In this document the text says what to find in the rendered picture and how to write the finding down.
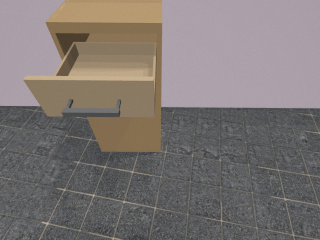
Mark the handle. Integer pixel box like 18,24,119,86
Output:
61,99,121,117

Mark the cabinet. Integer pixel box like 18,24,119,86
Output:
45,0,162,152

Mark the drawer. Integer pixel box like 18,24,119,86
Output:
23,42,157,117

